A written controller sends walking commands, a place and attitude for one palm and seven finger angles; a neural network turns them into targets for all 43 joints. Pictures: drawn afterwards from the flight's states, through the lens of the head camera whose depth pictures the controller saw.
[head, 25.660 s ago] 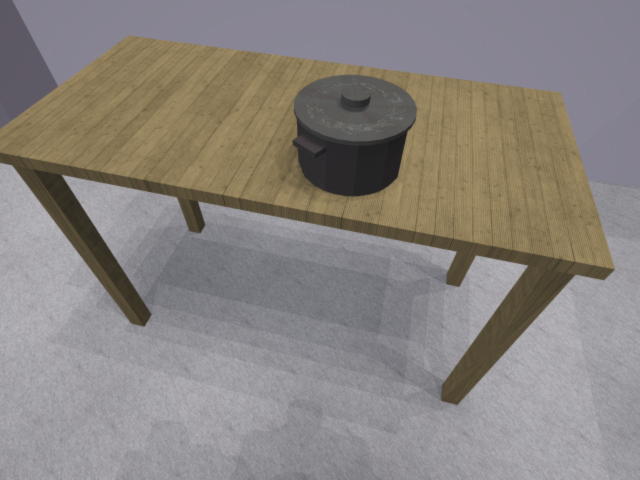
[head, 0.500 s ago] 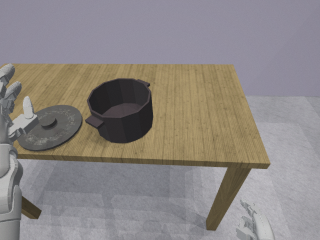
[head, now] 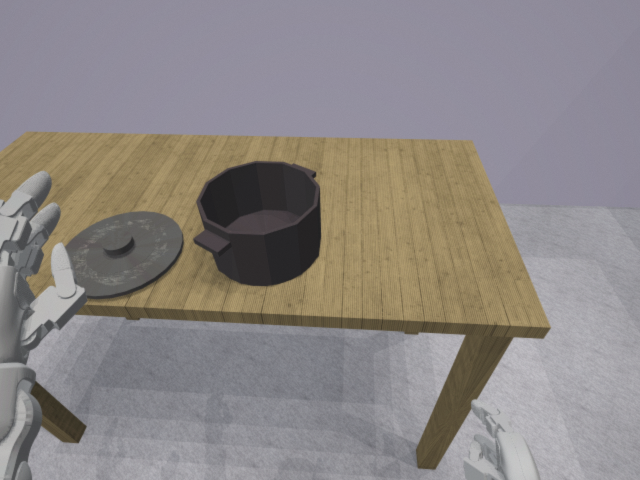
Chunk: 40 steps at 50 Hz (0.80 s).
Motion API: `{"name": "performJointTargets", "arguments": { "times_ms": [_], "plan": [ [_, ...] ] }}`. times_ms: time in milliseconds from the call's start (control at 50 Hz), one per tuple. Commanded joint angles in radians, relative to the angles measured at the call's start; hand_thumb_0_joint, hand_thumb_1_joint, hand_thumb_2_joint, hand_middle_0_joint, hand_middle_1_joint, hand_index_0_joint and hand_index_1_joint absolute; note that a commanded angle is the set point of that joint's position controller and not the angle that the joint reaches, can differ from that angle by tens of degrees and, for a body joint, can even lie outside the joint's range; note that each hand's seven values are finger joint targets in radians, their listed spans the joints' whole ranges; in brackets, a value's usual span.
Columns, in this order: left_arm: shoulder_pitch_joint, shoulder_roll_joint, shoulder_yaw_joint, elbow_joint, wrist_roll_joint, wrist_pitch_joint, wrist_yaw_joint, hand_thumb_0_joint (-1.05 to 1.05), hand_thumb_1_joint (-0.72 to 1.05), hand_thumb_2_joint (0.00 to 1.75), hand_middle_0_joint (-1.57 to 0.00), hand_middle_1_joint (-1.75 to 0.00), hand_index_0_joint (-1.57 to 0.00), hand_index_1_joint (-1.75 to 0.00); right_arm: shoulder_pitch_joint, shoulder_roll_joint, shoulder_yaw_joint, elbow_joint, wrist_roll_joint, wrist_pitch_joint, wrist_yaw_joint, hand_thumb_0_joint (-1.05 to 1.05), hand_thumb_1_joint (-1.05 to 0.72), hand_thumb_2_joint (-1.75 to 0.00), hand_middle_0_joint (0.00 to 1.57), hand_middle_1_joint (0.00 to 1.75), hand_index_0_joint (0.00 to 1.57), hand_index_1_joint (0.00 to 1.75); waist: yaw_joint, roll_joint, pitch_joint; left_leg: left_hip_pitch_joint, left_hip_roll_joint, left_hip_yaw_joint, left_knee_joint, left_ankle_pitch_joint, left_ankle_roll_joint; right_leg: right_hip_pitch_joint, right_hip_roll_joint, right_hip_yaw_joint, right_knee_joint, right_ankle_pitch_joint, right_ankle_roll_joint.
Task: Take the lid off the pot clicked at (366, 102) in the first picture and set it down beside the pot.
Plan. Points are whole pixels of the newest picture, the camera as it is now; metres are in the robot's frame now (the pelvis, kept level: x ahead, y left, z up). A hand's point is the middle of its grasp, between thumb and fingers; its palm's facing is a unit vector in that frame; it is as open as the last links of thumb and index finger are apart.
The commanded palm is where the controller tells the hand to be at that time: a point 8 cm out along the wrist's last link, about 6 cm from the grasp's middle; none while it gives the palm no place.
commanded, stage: draw the hand back to the body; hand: left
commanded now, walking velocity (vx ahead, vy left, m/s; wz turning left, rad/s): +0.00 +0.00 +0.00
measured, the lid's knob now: (118, 242) +0.46 +0.42 +0.02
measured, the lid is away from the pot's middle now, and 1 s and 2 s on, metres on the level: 0.26 0.26 0.26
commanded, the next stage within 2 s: step back with the hand held close in 0.30 s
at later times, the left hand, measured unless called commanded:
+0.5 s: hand (38, 322) +0.17 +0.26 +0.21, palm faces +0.45 -0.80 -0.38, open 7.5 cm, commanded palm +0.12 +0.29 +0.21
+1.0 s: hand (0, 372) +0.13 +0.27 +0.20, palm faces +0.35 -0.79 -0.50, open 7.4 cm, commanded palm +0.07 +0.33 +0.21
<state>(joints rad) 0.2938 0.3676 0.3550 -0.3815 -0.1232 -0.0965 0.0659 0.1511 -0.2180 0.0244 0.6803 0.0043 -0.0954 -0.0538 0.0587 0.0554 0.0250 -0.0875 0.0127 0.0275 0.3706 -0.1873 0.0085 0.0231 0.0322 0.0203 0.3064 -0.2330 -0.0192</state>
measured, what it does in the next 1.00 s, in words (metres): shifts its weight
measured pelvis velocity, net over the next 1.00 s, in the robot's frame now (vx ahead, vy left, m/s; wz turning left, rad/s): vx -0.06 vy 0.05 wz -0.02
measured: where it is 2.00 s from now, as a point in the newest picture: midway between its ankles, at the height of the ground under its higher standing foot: outside the picture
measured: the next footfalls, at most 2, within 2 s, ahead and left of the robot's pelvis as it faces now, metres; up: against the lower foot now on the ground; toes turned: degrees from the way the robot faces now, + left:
right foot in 1.50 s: -0.21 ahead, -0.06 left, +0.00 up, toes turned -6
left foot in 1.62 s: -0.03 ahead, +0.15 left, +0.00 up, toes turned -7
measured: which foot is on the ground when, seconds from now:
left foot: down 0.00-1.00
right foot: down 0.00-1.00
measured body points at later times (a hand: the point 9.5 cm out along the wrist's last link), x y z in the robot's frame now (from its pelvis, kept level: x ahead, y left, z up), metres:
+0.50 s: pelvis -0.01 +0.01 +0.00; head -0.03 +0.01 +0.45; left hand +0.14 +0.30 +0.23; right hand +0.19 -0.19 -0.08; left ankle +0.02 +0.11 -0.75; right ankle -0.03 -0.11 -0.75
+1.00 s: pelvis -0.06 +0.05 -0.02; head -0.04 +0.05 +0.43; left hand +0.11 +0.31 +0.22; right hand +0.11 -0.18 -0.10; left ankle +0.02 +0.11 -0.75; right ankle -0.08 -0.09 -0.75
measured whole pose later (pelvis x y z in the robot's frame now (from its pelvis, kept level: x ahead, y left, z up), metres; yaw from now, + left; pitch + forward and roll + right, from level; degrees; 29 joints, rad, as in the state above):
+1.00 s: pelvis -0.06 +0.05 -0.02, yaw -1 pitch +0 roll -3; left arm 0.59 0.44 0.46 -0.72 -0.08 -0.20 0.11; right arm 0.21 -0.21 0.00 0.54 0.01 -0.06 -0.03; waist 0.01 0.04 0.03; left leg -0.41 0.00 0.06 0.58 -0.19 0.06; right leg -0.23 0.02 -0.01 0.52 -0.30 0.02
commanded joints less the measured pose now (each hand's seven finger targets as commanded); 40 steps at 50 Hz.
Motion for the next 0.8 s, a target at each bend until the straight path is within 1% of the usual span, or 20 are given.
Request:
{"name": "performJointTargets", "arguments": {
  "times_ms": [0,20,60,140,180,220,300,340,380,400,420,440,460,480,560,620,660,700,740,780],
  "plan": [
    [-0.082,0.161,0.075,-0.295,0.004,-0.066,0.013,0.00,0.90,0.90,-0.20,-0.30,-0.20,-0.30,-0.166,-0.105,-0.031,-0.182,-0.002,-0.064,-0.008,0.00,-0.90,-0.90,0.20,0.30,0.20,0.30,0.003,0.015,-0.095,0.122,0.011,-0.003,-0.031,0.161,0.027,-0.128,-0.010,-0.033,-0.063,0.187,-0.007],
    [-0.063,0.160,0.071,-0.304,0.006,-0.069,0.015,0.00,0.90,0.90,-0.20,-0.30,-0.20,-0.30,-0.163,-0.104,-0.033,-0.182,0.000,-0.068,-0.005,0.00,-0.90,-0.90,0.20,0.30,0.20,0.30,-0.006,0.009,-0.081,0.120,0.012,-0.002,-0.027,0.141,0.028,-0.142,-0.011,-0.033,-0.068,0.166,-0.006],
    [-0.018,0.170,0.092,-0.300,0.005,-0.064,0.020,0.00,0.90,0.90,-0.20,-0.30,-0.20,-0.30,-0.160,-0.103,-0.033,-0.178,-0.004,-0.069,-0.008,0.00,-0.90,-0.90,0.20,0.30,0.20,0.30,0.002,-0.006,-0.062,0.104,0.014,-0.008,-0.032,0.117,0.026,-0.150,-0.010,-0.031,-0.076,0.137,-0.007],
    [0.022,0.182,0.110,-0.352,0.013,-0.071,0.028,0.00,0.90,0.90,-0.20,-0.30,-0.20,-0.30,-0.157,-0.099,-0.034,-0.181,-0.007,-0.073,-0.013,0.00,-0.90,-0.90,0.20,0.30,0.20,0.30,0.004,0.025,-0.051,0.091,0.012,-0.010,-0.029,0.082,0.022,-0.157,-0.012,-0.027,-0.083,0.099,-0.012],
    [-0.011,0.169,0.088,-0.382,0.019,-0.070,0.031,0.00,0.90,0.90,-0.20,-0.30,-0.20,-0.30,-0.155,-0.099,-0.031,-0.179,-0.008,-0.079,-0.014,0.00,-0.90,-0.90,0.20,0.30,0.20,0.30,-0.002,0.040,-0.049,0.099,0.012,-0.018,-0.030,0.085,0.020,-0.159,-0.010,-0.028,-0.082,0.101,-0.013],
    [-0.007,0.151,0.071,-0.361,0.019,-0.068,0.033,0.00,0.90,0.90,-0.20,-0.30,-0.20,-0.30,-0.149,-0.098,-0.031,-0.173,-0.007,-0.082,-0.015,0.00,-0.90,-0.90,0.20,0.30,0.20,0.30,-0.009,0.013,-0.036,0.104,0.015,-0.019,-0.027,0.071,0.022,-0.171,-0.010,-0.028,-0.086,0.086,-0.012],
    [0.017,0.143,0.068,-0.338,0.022,-0.059,0.033,0.00,0.90,0.90,-0.20,-0.30,-0.20,-0.30,-0.149,-0.099,-0.030,-0.173,-0.011,-0.080,-0.020,0.00,-0.90,-0.90,0.20,0.30,0.20,0.30,0.002,-0.010,-0.033,0.095,0.015,-0.029,-0.041,0.057,0.022,-0.164,-0.011,-0.030,-0.084,0.067,-0.012],
    [0.005,0.164,0.084,-0.397,0.027,-0.073,0.039,0.00,0.90,0.90,-0.20,-0.30,-0.20,-0.30,-0.156,-0.099,-0.032,-0.176,-0.014,-0.089,-0.018,0.00,-0.90,-0.90,0.20,0.30,0.20,0.30,0.006,0.037,-0.060,0.101,0.012,-0.029,-0.032,0.066,0.021,-0.152,-0.011,-0.025,-0.079,0.081,-0.017],
    [0.046,0.150,0.081,-0.348,0.024,-0.062,0.039,0.00,0.90,0.90,-0.20,-0.30,-0.20,-0.30,-0.149,-0.095,-0.028,-0.171,-0.015,-0.087,-0.018,0.00,-0.90,-0.90,0.20,0.30,0.20,0.30,0.011,0.009,-0.045,0.091,0.013,-0.031,-0.038,0.073,0.020,-0.148,-0.010,-0.029,-0.078,0.084,-0.016],
    [-0.137,0.331,0.244,-0.481,0.039,-0.115,0.051,0.00,0.90,0.90,-0.20,-0.30,-0.20,-0.30,-0.150,-0.130,-0.032,-0.231,0.001,-0.060,-0.012,0.00,-0.90,-0.90,0.20,0.30,0.20,0.30,-0.016,0.008,0.021,0.009,0.016,-0.048,0.014,-0.014,0.045,-0.256,-0.059,0.104,-0.116,0.117,-0.011],
    [-0.145,0.321,0.242,-0.456,0.039,-0.142,0.051,0.00,0.90,0.90,-0.20,-0.30,-0.20,-0.30,-0.143,-0.110,-0.028,-0.208,-0.004,-0.049,-0.013,0.00,-0.90,-0.90,0.20,0.30,0.20,0.30,-0.027,-0.012,0.035,-0.007,0.011,-0.056,0.047,-0.049,0.044,-0.278,-0.093,0.123,-0.128,0.094,-0.022],
    [-0.021,0.241,0.183,-0.359,0.043,-0.137,0.045,0.00,0.90,0.90,-0.20,-0.30,-0.20,-0.30,-0.129,-0.113,-0.034,-0.197,-0.011,-0.040,-0.010,0.00,-0.90,-0.90,0.20,0.30,0.20,0.30,-0.034,-0.085,0.045,-0.013,0.006,-0.066,0.077,-0.036,0.047,-0.302,-0.105,0.130,-0.137,0.089,-0.023],
    [0.064,0.183,0.139,-0.321,0.047,-0.124,0.037,0.00,0.90,0.90,-0.20,-0.30,-0.20,-0.30,-0.110,-0.110,-0.041,-0.210,-0.006,-0.030,-0.003,0.00,-0.90,-0.90,0.20,0.30,0.20,0.30,-0.037,-0.123,0.015,-0.002,0.010,-0.064,0.104,0.003,0.047,-0.306,-0.118,0.131,-0.126,0.116,-0.021],
    [0.111,0.153,0.111,-0.304,0.049,-0.114,0.028,0.00,0.90,0.90,-0.20,-0.30,-0.20,-0.30,-0.099,-0.115,-0.047,-0.220,-0.003,-0.019,0.002,0.00,-0.90,-0.90,0.20,0.30,0.20,0.30,-0.042,-0.121,-0.016,0.009,0.019,-0.059,0.121,0.053,0.049,-0.298,-0.127,0.125,-0.103,0.180,-0.017],
    [0.197,0.161,0.112,-0.357,0.048,-0.119,0.020,0.00,0.90,0.90,-0.20,-0.30,-0.20,-0.30,-0.075,-0.133,-0.067,-0.257,0.010,0.014,0.007,0.00,-0.90,-0.90,0.20,0.30,0.20,0.30,-0.048,-0.023,-0.129,0.009,0.064,-0.059,0.078,0.210,0.050,-0.220,-0.111,0.056,0.013,0.324,0.004],
    [0.237,0.239,0.189,-0.454,0.045,-0.131,0.029,0.00,0.90,0.90,-0.20,-0.30,-0.20,-0.30,-0.071,-0.130,-0.071,-0.287,0.013,0.030,0.002,0.00,-0.90,-0.90,0.20,0.30,0.20,0.30,-0.036,-0.021,-0.193,0.010,0.090,-0.081,0.063,0.360,0.058,-0.188,-0.078,0.017,0.093,0.349,0.019],
    [0.277,0.234,0.192,-0.498,0.043,-0.133,0.031,0.00,0.90,0.90,-0.20,-0.30,-0.20,-0.30,-0.064,-0.126,-0.073,-0.312,0.014,0.040,0.001,0.00,-0.90,-0.90,0.20,0.30,0.20,0.30,-0.033,-0.014,-0.212,-0.010,0.108,-0.095,0.059,0.457,0.060,-0.175,-0.062,0.000,0.139,0.344,0.027],
    [0.298,0.254,0.213,-0.559,0.041,-0.138,0.037,0.00,0.90,0.90,-0.20,-0.30,-0.20,-0.30,-0.056,-0.128,-0.076,-0.324,0.017,0.042,0.002,0.00,-0.90,-0.90,0.20,0.30,0.20,0.30,-0.030,0.043,-0.228,-0.035,0.133,-0.114,0.048,0.491,0.062,-0.170,-0.051,-0.008,0.188,0.283,0.031],
    [0.333,0.257,0.225,-0.594,0.037,-0.141,0.046,0.00,0.90,0.90,-0.20,-0.30,-0.20,-0.30,-0.047,-0.126,-0.075,-0.328,0.014,0.033,0.003,0.00,-0.90,-0.90,0.20,0.30,0.20,0.30,-0.028,0.125,-0.229,-0.057,0.164,-0.139,0.014,0.496,0.070,-0.192,-0.038,-0.016,0.251,0.114,0.033],
    [0.327,0.250,0.228,-0.602,0.039,-0.143,0.054,0.00,0.90,0.90,-0.20,-0.30,-0.20,-0.30,-0.036,-0.129,-0.079,-0.325,0.007,0.015,0.006,0.00,-0.90,-0.90,0.20,0.30,0.20,0.30,-0.032,0.190,-0.195,-0.129,0.204,-0.162,-0.037,0.369,0.079,-0.215,-0.031,-0.022,0.331,-0.070,0.031]
  ]
}}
